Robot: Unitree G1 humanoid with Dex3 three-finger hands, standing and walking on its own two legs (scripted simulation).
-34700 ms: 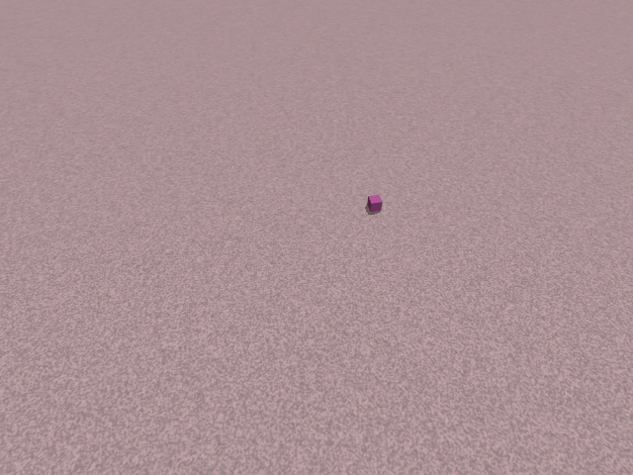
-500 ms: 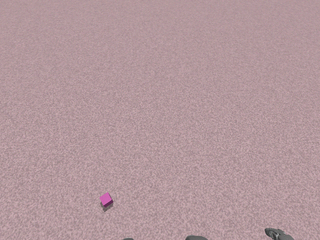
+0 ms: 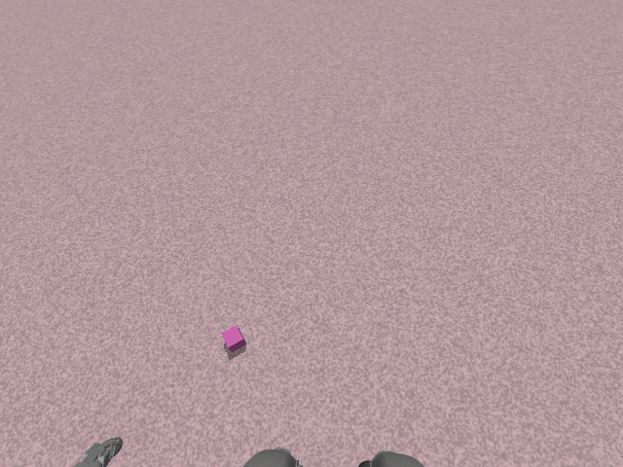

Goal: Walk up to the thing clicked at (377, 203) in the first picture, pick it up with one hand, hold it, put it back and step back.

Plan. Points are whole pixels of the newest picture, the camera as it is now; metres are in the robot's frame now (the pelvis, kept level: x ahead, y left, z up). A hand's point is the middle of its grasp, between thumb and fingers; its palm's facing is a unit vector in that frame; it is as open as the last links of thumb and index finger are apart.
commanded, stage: step back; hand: left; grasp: from above
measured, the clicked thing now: (234, 338) +0.53 +0.30 -0.74
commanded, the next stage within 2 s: none
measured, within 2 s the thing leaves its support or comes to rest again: neither
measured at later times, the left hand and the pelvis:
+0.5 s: hand out of the picture -0.08 +0.33 -0.15, palm faces -0.07 -0.91 -0.41, open 7.4 cm; pelvis -0.15 +0.05 +0.00, yaw -5 degrees
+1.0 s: hand out of the picture -0.15 +0.32 -0.14, palm faces -0.02 -0.91 -0.41, open 7.4 cm; pelvis -0.32 +0.06 -0.01, yaw -2 degrees
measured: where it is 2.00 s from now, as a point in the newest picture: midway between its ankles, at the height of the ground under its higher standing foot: outside the picture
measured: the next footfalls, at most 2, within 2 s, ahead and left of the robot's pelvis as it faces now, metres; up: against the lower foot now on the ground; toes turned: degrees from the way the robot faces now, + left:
left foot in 0.12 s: -0.01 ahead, +0.14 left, +0.00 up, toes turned -1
right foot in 0.58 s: -0.19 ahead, -0.09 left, +0.00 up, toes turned -4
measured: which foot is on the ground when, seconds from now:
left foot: up 0.00-0.10, down 0.12-0.62, up 0.64-0.92, down 0.94-1.00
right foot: down 0.00-0.16, up 0.18-0.56, down 0.58-0.98, up 1.00-1.00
